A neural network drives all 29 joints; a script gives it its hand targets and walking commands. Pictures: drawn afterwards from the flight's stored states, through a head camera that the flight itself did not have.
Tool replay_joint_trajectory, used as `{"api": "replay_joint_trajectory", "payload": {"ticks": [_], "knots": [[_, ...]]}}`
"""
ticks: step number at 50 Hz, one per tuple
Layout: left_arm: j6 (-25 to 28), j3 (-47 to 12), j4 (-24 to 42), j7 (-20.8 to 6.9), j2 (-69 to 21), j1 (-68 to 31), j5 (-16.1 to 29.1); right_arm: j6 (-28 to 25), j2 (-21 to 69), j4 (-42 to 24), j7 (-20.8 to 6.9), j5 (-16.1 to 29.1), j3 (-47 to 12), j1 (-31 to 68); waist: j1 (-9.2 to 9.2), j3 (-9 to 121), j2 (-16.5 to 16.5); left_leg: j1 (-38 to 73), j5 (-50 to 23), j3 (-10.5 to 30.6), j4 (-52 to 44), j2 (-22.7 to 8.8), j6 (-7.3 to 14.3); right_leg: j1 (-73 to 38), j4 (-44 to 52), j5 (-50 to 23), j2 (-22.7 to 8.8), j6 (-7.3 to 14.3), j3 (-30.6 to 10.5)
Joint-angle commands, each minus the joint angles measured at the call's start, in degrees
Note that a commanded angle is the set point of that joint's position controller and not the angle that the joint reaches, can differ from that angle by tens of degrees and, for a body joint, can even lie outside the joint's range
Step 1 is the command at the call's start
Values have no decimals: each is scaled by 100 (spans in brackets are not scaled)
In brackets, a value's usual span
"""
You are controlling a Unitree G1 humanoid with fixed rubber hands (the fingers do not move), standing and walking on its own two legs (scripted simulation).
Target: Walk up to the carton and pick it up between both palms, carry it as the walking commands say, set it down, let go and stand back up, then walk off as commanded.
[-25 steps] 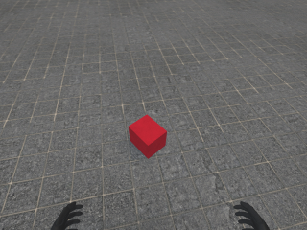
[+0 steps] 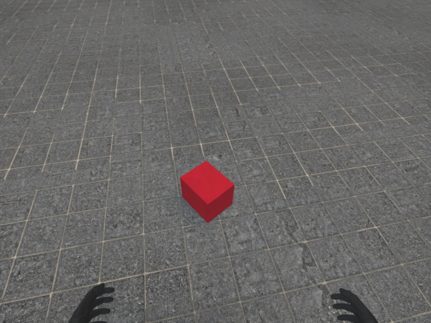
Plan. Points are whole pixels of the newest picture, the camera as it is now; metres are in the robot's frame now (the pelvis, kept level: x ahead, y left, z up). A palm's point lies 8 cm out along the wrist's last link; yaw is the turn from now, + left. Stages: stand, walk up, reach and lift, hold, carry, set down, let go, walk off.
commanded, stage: stand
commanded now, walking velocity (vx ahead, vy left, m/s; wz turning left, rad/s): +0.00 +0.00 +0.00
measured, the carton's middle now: (207, 191) +0.88 +0.02 -0.66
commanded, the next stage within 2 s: walk up in 1.54 s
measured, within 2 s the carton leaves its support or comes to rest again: neither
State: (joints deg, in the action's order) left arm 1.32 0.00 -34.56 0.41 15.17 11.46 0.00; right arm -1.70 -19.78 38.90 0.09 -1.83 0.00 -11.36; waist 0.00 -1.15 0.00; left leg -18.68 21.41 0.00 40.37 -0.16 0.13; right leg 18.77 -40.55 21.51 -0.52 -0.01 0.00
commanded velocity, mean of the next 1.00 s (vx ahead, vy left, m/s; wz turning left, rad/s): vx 0.00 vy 0.00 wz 0.00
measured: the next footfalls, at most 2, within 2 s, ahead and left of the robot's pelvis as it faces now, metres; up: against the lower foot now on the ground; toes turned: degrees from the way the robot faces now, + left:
none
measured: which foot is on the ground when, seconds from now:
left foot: down 0.00-1.00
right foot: down 0.00-1.00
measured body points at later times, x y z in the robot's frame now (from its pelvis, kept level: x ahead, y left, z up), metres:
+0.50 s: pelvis +0.00 +0.00 +0.00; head +0.01 +0.00 +0.45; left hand +0.16 +0.25 -0.08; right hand +0.14 -0.28 -0.09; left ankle +0.00 +0.12 -0.72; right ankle +0.00 -0.12 -0.72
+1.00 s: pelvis -0.01 +0.01 +0.00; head -0.01 +0.01 +0.45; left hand +0.15 +0.26 -0.09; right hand +0.12 -0.28 -0.09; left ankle +0.00 +0.12 -0.72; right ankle +0.00 -0.12 -0.72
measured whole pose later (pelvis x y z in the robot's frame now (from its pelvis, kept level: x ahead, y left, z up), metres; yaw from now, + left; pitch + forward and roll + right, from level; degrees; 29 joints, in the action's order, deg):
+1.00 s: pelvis -0.01 +0.01 +0.00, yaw +0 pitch -1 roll +0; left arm 1.3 0.0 -37.5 0.4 15.6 11.5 0.0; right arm -1.8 -20.1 43.3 0.1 -1.8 0.0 -11.4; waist 0.0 -1.1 0.0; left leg -18.7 20.6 0.0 40.3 -0.2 0.3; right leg 18.3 -39.6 20.2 -0.5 0.0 0.0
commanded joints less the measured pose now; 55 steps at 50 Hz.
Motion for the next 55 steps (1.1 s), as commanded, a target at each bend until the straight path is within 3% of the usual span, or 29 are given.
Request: {"api": "replay_joint_trajectory", "payload": {"ticks": [1, 5, 6, 17, 18, 21, 26, 31, 39, 41, 43, 45, 47, 52, 55], "knots": [[242, 476, 24, 25, 1513, -420, -137, -202, -1162, -154, 23, 52, 434, 332, 6, 380, 239, 302, -1565, 504, -633, -510, 395, -184, 690, -1440, -474, 473, -554], [245, 456, 3, 32, 1502, -461, -146, -212, -1117, -111, 25, 69, 408, 319, 2, 365, 372, 224, -1480, 486, -647, -499, 384, -250, 716, -1439, -479, 462, -507], [245, 451, -21, 30, 1474, -412, -133, -212, -1174, -72, 30, 53, 421, 333, 15, 428, 249, 263, -1498, 503, -648, -514, 391, -284, 687, -1441, -467, 454, -484], [225, 455, -72, 56, 1491, -431, -113, -221, -1196, -15, 29, 50, 421, 389, 17, 423, 278, 295, -1667, 499, -665, -516, 403, -304, 715, -1583, -475, 446, -542], [221, 442, -69, 47, 1531, -438, -121, -226, -1147, 13, 23, 66, 406, 382, 20, 402, 391, 285, -1655, 551, -712, -542, 412, -343, 702, -1561, -481, 450, -508], [213, 454, -96, 48, 1516, -433, -133, -218, -1182, 40, 36, 76, 404, 325, 10, 376, 285, 280, -1672, 503, -721, -527, 392, -339, 727, -1629, -474, 446, -516], [235, 452, -89, 43, 1522, -497, -117, -205, -1132, 73, 26, 88, 395, 358, 7, 401, 450, 320, -1576, 515, -725, -501, 387, -345, 823, -1535, -525, 474, -588], [205, 449, -168, 41, 1516, -442, -101, -208, -1222, 151, 27, 77, 397, 324, 22, 258, 281, 248, -1452, 585, -854, -547, 384, -297, 847, -1375, -472, 442, -542], [206, 426, -282, 42, 1491, -481, -102, -220, -1189, 227, 18, 86, 389, 383, -5, 321, 394, 269, -1476, 609, -890, -557, 401, -380, 862, -1324, -459, 454, -549], [207, 427, -275, 36, 1484, -483, -100, -220, -1193, 227, 31, 92, 391, 406, 5, 308, 274, 267, -1443, 620, -899, -555, 397, -355, 894, -1350, -477, 456, -579], [210, 447, -260, 49, 1543, -523, -104, -208, -1156, 291, 22, 91, 379, 349, 2, 200, 391, 229, -1494, 605, -897, -525, 386, -313, 884, -1435, -484, 452, -567], [208, 452, -335, 36, 1562, -444, -88, -207, -1203, 284, 22, 86, 384, 343, 0, 241, 226, 259, -1446, 622, -920, -542, 397, -320, 889, -1381, -490, 452, -606], [200, 429, -341, 25, 1515, -459, -104, -215, -1176, 310, 20, 101, 375, 400, 18, 231, 395, 259, -1398, 602, -929, -552, 387, -356, 929, -1362, -467, 445, -531], [184, 427, -390, 23, 1506, -501, -94, -196, -1235, 353, 32, 87, 382, 377, 16, 99, 281, 165, -1074, 701, -1120, -583, 400, -285, 988, -1021, -456, 426, -577], [191, 421, -490, 19, 1529, -462, -102, -216, -1230, 397, 31, 79, 382, 450, 8, 229, 296, 246, -1227, 673, -1095, -572, 372, -399, 993, -1193, -430, 409, -518]]}}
